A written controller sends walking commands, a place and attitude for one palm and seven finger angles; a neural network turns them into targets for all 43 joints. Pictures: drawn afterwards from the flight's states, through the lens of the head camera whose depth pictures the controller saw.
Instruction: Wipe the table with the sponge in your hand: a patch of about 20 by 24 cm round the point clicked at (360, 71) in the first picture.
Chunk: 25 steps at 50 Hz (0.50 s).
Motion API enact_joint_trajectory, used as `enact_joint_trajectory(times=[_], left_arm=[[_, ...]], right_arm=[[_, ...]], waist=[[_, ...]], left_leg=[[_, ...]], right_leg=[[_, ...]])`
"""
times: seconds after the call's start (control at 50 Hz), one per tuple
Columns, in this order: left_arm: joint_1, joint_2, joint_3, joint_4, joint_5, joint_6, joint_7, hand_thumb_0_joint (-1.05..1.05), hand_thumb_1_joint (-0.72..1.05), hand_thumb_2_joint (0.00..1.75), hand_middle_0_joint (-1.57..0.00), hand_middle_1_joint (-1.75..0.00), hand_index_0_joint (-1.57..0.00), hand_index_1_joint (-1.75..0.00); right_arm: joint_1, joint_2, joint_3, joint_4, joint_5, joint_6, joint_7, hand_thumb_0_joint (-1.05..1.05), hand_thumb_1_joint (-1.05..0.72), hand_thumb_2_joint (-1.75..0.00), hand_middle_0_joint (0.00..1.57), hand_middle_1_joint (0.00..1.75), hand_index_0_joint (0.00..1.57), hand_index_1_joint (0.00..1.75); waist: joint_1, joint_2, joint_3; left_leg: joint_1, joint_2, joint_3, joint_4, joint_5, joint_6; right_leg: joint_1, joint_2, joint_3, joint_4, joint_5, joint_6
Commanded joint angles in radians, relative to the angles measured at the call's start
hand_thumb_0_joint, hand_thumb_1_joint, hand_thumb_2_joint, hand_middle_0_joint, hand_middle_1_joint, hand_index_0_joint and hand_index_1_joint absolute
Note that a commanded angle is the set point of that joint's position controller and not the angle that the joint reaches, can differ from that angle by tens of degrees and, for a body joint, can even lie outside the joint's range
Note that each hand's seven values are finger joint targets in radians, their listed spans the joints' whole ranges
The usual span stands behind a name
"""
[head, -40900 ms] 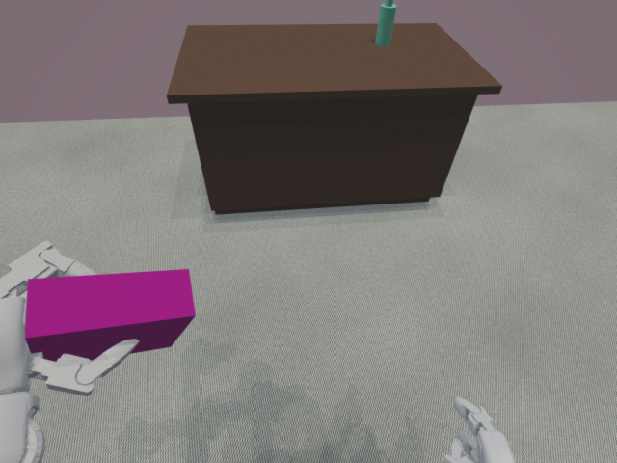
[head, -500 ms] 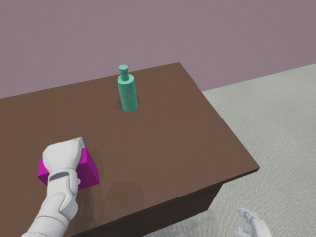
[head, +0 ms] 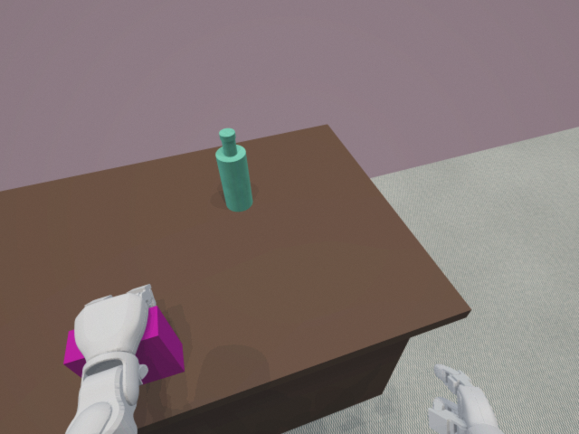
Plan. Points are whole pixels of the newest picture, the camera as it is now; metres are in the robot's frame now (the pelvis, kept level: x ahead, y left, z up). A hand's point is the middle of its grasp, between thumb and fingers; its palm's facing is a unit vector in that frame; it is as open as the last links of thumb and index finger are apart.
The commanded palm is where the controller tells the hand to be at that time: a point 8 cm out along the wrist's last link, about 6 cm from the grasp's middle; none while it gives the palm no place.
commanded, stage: wipe back along the first lane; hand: left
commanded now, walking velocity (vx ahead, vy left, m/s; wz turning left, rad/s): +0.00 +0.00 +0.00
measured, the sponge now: (136, 358) +0.23 +0.28 -0.06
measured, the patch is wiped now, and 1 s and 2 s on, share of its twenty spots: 1.00 1.00 1.00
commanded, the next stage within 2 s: lift the sponge slowly off the table in 0.14 s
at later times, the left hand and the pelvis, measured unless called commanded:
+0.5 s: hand (132, 356) +0.21 +0.26 +0.00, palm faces -0.05 -0.09 -1.00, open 9.2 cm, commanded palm +0.18 +0.23 +0.04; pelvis -0.01 +0.00 +0.00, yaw +0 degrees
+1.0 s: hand (139, 360) +0.20 +0.24 +0.01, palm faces -0.04 -0.16 -0.99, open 9.2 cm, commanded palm +0.18 +0.23 +0.08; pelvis -0.01 -0.01 +0.01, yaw +0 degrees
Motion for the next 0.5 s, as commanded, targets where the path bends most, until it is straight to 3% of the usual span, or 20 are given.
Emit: enact_joint_trajectory(times=[0.0, 0.06, 0.08, 0.12, 0.16, 0.18, 0.22, 0.26, 0.28, 0.3, 0.36, 0.38, 0.4, 0.44, 0.48], left_arm=[[0.055, 0.039, 0.008, -0.072, -0.047, 0.006, -0.031, 0.0, 0.1, 1.3, -1.2, -1.6, -1.2, -1.6], [0.078, 0.037, 0.004, -0.071, -0.045, 0.008, -0.032, 0.0, 0.1, 1.3, -1.2, -1.6, -1.2, -1.6], [0.092, 0.069, 0.038, -0.082, -0.05, 0.009, -0.028, 0.0, 0.1, 1.3, -1.2, -1.6, -1.2, -1.6], [0.082, 0.007, -0.031, -0.089, -0.042, 0.012, -0.032, 0.0, 0.1, 1.3, -1.2, -1.6, -1.2, -1.6], [0.088, 0.005, -0.036, -0.086, -0.041, 0.016, -0.033, 0.0, 0.1, 1.3, -1.2, -1.6, -1.2, -1.6], [0.054, 0.036, -0.008, -0.091, -0.037, 0.018, -0.031, 0.0, 0.1, 1.3, -1.2, -1.6, -1.2, -1.6], [0.023, 0.025, -0.019, -0.066, -0.031, 0.022, -0.028, 0.0, 0.1, 1.3, -1.2, -1.6, -1.2, -1.6], [0.005, 0.015, -0.034, -0.097, -0.026, 0.021, -0.029, 0.0, 0.1, 1.3, -1.2, -1.6, -1.2, -1.6], [-0.007, 0.04, -0.016, -0.136, -0.024, 0.017, -0.028, 0.0, 0.1, 1.3, -1.2, -1.6, -1.2, -1.6], [0.005, 0.009, -0.046, -0.149, -0.028, 0.017, -0.031, 0.0, 0.1, 1.3, -1.2, -1.6, -1.2, -1.6], [-0.024, 0.04, -0.021, -0.119, -0.027, 0.018, -0.036, 0.0, 0.1, 1.3, -1.2, -1.6, -1.2, -1.6], [-0.051, 0.063, -0.001, -0.14, -0.027, 0.018, -0.037, 0.0, 0.1, 1.3, -1.2, -1.6, -1.2, -1.6], [-0.07, 0.032, -0.033, -0.161, -0.028, 0.014, -0.038, 0.0, 0.1, 1.3, -1.2, -1.6, -1.2, -1.6], [-0.07, 0.026, -0.041, -0.157, -0.025, 0.013, -0.041, 0.0, 0.1, 1.3, -1.2, -1.6, -1.2, -1.6], [-0.086, 0.058, -0.016, -0.187, -0.02, 0.008, -0.041, 0.0, 0.1, 1.3, -1.2, -1.6, -1.2, -1.6]], right_arm=[[-0.168, -0.108, -0.039, -0.165, 0.003, -0.053, -0.007, 0.0, -0.9, -0.9, 0.2, 0.3, 0.2, 0.3], [-0.172, -0.108, -0.039, -0.164, 0.002, -0.057, -0.006, 0.0, -0.9, -0.9, 0.2, 0.3, 0.2, 0.3], [-0.177, -0.112, -0.041, -0.164, 0.004, -0.056, -0.007, 0.0, -0.9, -0.9, 0.2, 0.3, 0.2, 0.3], [-0.187, -0.102, -0.037, -0.168, 0.003, -0.056, -0.005, 0.0, -0.9, -0.9, 0.2, 0.3, 0.2, 0.3], [-0.188, -0.103, -0.036, -0.168, 0.004, -0.058, -0.003, 0.0, -0.9, -0.9, 0.2, 0.3, 0.2, 0.3], [-0.184, -0.109, -0.039, -0.164, 0.003, -0.057, -0.005, 0.0, -0.9, -0.9, 0.2, 0.3, 0.2, 0.3], [-0.183, -0.106, -0.036, -0.159, 0.003, -0.056, -0.01, 0.0, -0.9, -0.9, 0.2, 0.3, 0.2, 0.3], [-0.193, -0.102, -0.038, -0.163, 0.002, -0.057, -0.01, 0.0, -0.9, -0.9, 0.2, 0.3, 0.2, 0.3], [-0.195, -0.104, -0.042, -0.167, 0.001, -0.058, -0.009, 0.0, -0.9, -0.9, 0.2, 0.3, 0.2, 0.3], [-0.2, -0.096, -0.04, -0.175, 0.002, -0.06, -0.009, 0.0, -0.9, -0.9, 0.2, 0.3, 0.2, 0.3], [-0.199, -0.099, -0.034, -0.161, -0.001, -0.058, -0.013, 0.0, -0.9, -0.9, 0.2, 0.3, 0.2, 0.3], [-0.202, -0.103, -0.035, -0.161, -0.001, -0.057, -0.015, 0.0, -0.9, -0.9, 0.2, 0.3, 0.2, 0.3], [-0.205, -0.094, -0.034, -0.166, 0.0, -0.058, -0.015, 0.0, -0.9, -0.9, 0.2, 0.3, 0.2, 0.3], [-0.209, -0.093, -0.033, -0.163, -0.001, -0.062, -0.014, 0.0, -0.9, -0.9, 0.2, 0.3, 0.2, 0.3], [-0.21, -0.097, -0.036, -0.164, -0.005, -0.065, -0.015, 0.0, -0.9, -0.9, 0.2, 0.3, 0.2, 0.3]], waist=[[0.009, -0.113, -0.097], [0.014, -0.127, -0.07], [0.022, -0.114, -0.071], [0.013, -0.108, -0.055], [0.016, -0.117, -0.045], [0.011, -0.111, -0.045], [0.007, -0.122, -0.035], [0.013, -0.106, -0.063], [0.017, -0.087, -0.092], [0.016, -0.082, -0.103], [0.01, -0.117, -0.061], [0.012, -0.098, -0.063], [0.007, -0.085, -0.068], [0.009, -0.084, -0.064], [0.015, -0.082, -0.084]], left_leg=[[0.028, 0.002, -0.066, -0.072, 0.257, -0.01], [0.022, 0.003, -0.07, -0.079, 0.227, -0.009], [0.024, 0.004, -0.075, -0.083, 0.225, -0.011], [0.027, 0.005, -0.074, -0.082, 0.218, -0.01], [0.026, 0.007, -0.076, -0.086, 0.201, -0.008], [0.027, 0.01, -0.083, -0.09, 0.193, -0.011], [0.015, 0.006, -0.081, -0.087, 0.173, -0.009], [0.035, 0.004, -0.079, -0.088, 0.18, -0.008], [0.053, 0.006, -0.087, -0.089, 0.194, -0.008], [0.061, 0.004, -0.081, -0.083, 0.213, -0.004], [0.045, 0.003, -0.084, -0.091, 0.186, -0.003], [0.053, 0.005, -0.091, -0.101, 0.18, -0.005], [0.063, 0.004, -0.085, -0.099, 0.186, -0.002], [0.073, 0.005, -0.088, -0.103, 0.191, -0.002], [0.09, 0.005, -0.094, -0.105, 0.209, -0.001]], right_leg=[[0.108, 0.0, 0.052, -0.06, 0.303, -0.053], [0.089, 0.004, 0.05, -0.068, 0.253, -0.053], [0.095, 0.005, 0.061, -0.071, 0.245, -0.057], [0.073, 0.005, 0.049, -0.068, 0.22, -0.054], [0.062, 0.008, 0.047, -0.072, 0.187, -0.056], [0.057, 0.011, 0.051, -0.07, 0.174, -0.057], [0.046, 0.01, 0.045, -0.07, 0.153, -0.055], [0.056, 0.009, 0.051, -0.072, 0.153, -0.056], [0.07, 0.011, 0.056, -0.066, 0.161, -0.06], [0.084, 0.008, 0.05, -0.062, 0.184, -0.058], [0.072, 0.008, 0.054, -0.078, 0.164, -0.054], [0.075, 0.01, 0.063, -0.083, 0.149, -0.058], [0.077, 0.009, 0.056, -0.08, 0.151, -0.056], [0.074, 0.009, 0.051, -0.083, 0.148, -0.057], [0.091, 0.011, 0.062, -0.086, 0.165, -0.06]])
